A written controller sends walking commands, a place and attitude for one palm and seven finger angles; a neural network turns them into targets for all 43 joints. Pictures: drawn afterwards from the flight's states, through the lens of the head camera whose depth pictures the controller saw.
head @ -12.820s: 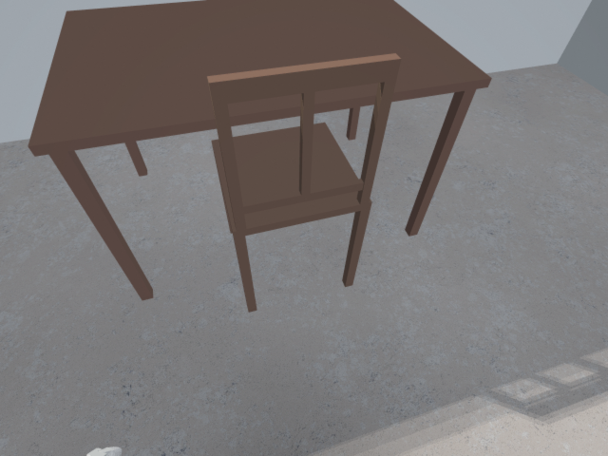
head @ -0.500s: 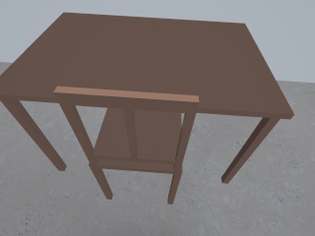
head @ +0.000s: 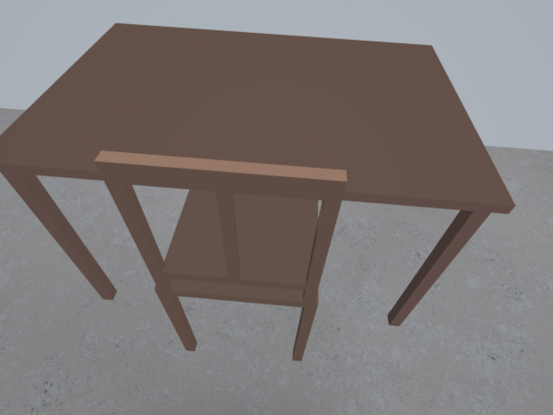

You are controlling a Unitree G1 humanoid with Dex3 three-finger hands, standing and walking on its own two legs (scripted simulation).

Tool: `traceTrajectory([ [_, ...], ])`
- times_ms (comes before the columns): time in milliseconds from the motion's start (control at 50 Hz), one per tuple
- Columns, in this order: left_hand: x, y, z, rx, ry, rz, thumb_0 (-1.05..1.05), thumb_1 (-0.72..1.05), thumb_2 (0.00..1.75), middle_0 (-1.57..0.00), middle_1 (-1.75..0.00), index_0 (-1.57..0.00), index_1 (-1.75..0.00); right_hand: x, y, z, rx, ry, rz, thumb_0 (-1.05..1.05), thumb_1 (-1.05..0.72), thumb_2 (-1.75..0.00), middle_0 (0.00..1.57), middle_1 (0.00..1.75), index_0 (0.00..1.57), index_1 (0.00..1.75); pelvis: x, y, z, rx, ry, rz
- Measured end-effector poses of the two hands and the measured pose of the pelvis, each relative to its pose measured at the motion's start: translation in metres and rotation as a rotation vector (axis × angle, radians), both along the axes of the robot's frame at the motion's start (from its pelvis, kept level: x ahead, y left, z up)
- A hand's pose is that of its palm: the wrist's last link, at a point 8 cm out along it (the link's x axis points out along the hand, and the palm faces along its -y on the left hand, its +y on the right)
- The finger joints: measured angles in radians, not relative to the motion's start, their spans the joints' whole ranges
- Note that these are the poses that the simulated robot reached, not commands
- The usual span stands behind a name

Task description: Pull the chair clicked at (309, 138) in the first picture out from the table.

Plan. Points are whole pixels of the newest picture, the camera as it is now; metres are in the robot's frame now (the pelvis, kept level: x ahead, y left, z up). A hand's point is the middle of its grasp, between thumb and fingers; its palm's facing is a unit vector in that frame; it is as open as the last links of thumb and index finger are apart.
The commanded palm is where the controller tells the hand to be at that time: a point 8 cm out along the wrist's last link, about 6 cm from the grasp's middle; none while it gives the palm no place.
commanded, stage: look again from close up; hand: left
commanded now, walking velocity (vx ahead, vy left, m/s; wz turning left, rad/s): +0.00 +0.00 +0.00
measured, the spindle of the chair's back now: (230, 238) +0.45 +0.13 -0.08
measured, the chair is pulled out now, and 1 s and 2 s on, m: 0.00 0.00 0.00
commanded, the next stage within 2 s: raise the hand toward the chair's back in 0.04 s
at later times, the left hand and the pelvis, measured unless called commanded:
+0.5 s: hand (196, 389) +0.17 +0.13 -0.05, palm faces -0.08 -1.00 +0.03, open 8.7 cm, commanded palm +0.12 +0.21 -0.07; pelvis -0.05 -0.02 -0.08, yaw +0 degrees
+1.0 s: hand (164, 391) +0.16 +0.17 -0.06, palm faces +0.02 -1.00 -0.03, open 13.1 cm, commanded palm +0.13 +0.23 -0.06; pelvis -0.06 -0.02 -0.09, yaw +0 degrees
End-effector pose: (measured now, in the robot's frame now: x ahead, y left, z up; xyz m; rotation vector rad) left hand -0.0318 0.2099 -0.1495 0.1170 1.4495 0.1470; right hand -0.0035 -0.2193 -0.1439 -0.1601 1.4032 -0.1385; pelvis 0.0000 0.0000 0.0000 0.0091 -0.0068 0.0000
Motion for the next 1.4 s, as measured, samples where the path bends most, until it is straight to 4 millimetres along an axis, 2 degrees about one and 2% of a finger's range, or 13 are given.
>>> traceTrajectory([
  [160, -0.002, -0.002, 0.001, 0.009, -0.008, 0.000, 0.01, 0.90, 0.90, -0.20, -0.30, -0.20, -0.30, -0.002, -0.002, -0.001, 0.004, -0.001, 0.005, 0.01, -0.92, -0.90, 0.20, 0.30, 0.20, 0.30, -0.002, -0.002, 0.000, -0.006, 0.002, 0.005],
  [180, 0.007, -0.001, 0.005, 0.006, -0.061, 0.042, 0.01, 0.90, 0.90, -0.20, -0.30, -0.20, -0.30, 0.001, -0.004, 0.000, -0.001, -0.031, 0.002, 0.01, -0.92, -0.90, 0.20, 0.30, 0.20, 0.30, -0.003, -0.002, -0.001, -0.008, 0.004, 0.007],
  [280, 0.110, 0.031, 0.080, 0.139, -0.679, 0.072, 0.05, 0.94, 0.88, -0.20, -0.30, -0.20, -0.30, 0.042, -0.023, 0.012, -0.053, -0.389, 0.021, 0.01, -0.92, -0.90, 0.20, 0.30, 0.20, 0.30, -0.016, -0.004, -0.011, 0.003, 0.027, 0.026],
  [340, 0.169, 0.025, 0.122, 0.108, -1.052, 0.009, 0.04, 0.89, 0.87, -0.19, -0.29, -0.19, -0.29, 0.075, -0.037, 0.017, -0.077, -0.563, 0.064, 0.01, -0.92, -0.90, 0.20, 0.30, 0.20, 0.30, -0.027, -0.005, -0.024, -0.008, 0.088, 0.040],
  [400, 0.199, 0.002, 0.136, -0.033, -1.348, -0.068, 0.03, 0.82, 0.84, -0.18, -0.28, -0.18, -0.28, 0.108, -0.050, 0.023, -0.103, -0.706, 0.088, 0.01, -0.91, -0.90, 0.20, 0.30, 0.20, 0.30, -0.038, -0.010, -0.043, -0.005, 0.164, 0.014],
  [480, 0.190, -0.025, 0.111, -0.188, -1.463, -0.190, 0.02, 0.72, 0.81, -0.17, -0.27, -0.17, -0.27, 0.144, -0.060, 0.031, -0.121, -0.846, 0.120, 0.01, -0.91, -0.90, 0.20, 0.30, 0.20, 0.30, -0.049, -0.018, -0.071, 0.001, 0.220, -0.005],
  [580, 0.144, -0.016, 0.068, -0.139, -1.318, -0.094, 0.01, 0.59, 0.76, -0.17, -0.25, -0.17, -0.26, 0.171, -0.057, 0.028, -0.125, -0.911, 0.163, 0.01, -0.90, -0.90, 0.20, 0.30, 0.20, 0.30, -0.056, -0.026, -0.094, -0.009, 0.242, 0.003],
  [680, 0.120, 0.005, 0.082, 0.011, -1.402, -0.068, 0.02, 0.47, 0.71, -0.16, -0.24, -0.16, -0.24, 0.172, -0.038, 0.002, -0.085, -0.868, 0.208, 0.01, -0.90, -0.90, 0.20, 0.30, 0.20, 0.30, -0.061, -0.031, -0.106, -0.041, 0.260, 0.027],
  [740, 0.129, 0.006, 0.092, -0.007, -1.472, -0.134, 0.02, 0.40, 0.68, -0.15, -0.22, -0.15, -0.23, 0.159, -0.026, -0.020, -0.045, -0.812, 0.216, 0.01, -0.90, -0.90, 0.20, 0.30, 0.20, 0.30, -0.066, -0.032, -0.111, -0.056, 0.272, 0.035],
  [840, 0.157, 0.003, 0.084, -0.120, -1.389, -0.202, 0.01, 0.28, 0.63, -0.13, -0.21, -0.14, -0.21, 0.125, -0.017, -0.044, -0.008, -0.700, 0.145, 0.01, -0.90, -0.90, 0.20, 0.30, 0.20, 0.30, -0.069, -0.028, -0.109, -0.058, 0.280, 0.028],
  [1020, 0.172, 0.018, 0.099, -0.074, -1.368, -0.147, 0.01, 0.07, 0.54, -0.12, -0.17, -0.12, -0.17, 0.079, -0.032, -0.038, -0.079, -0.592, 0.030, 0.01, -0.90, -0.90, 0.21, 0.30, 0.20, 0.30, -0.059, -0.014, -0.093, -0.044, 0.281, 0.005],
  [1200, 0.172, 0.029, 0.094, -0.088, -1.378, -0.161, 0.00, -0.14, 0.45, -0.09, -0.14, -0.10, -0.14, 0.095, -0.041, -0.019, -0.155, -0.643, 0.065, 0.01, -0.90, -0.90, 0.20, 0.30, 0.20, 0.30, -0.057, 0.000, -0.093, -0.055, 0.282, 0.007],
  [1400, 0.178, 0.044, 0.102, -0.076, -1.399, -0.159, 0.00, -0.37, 0.35, -0.07, -0.10, -0.07, -0.11, 0.131, -0.007, -0.003, -0.102, -0.730, 0.142, 0.01, -0.90, -0.90, 0.20, 0.30, 0.20, 0.30, -0.056, 0.009, -0.089, -0.072, 0.271, 0.017],
])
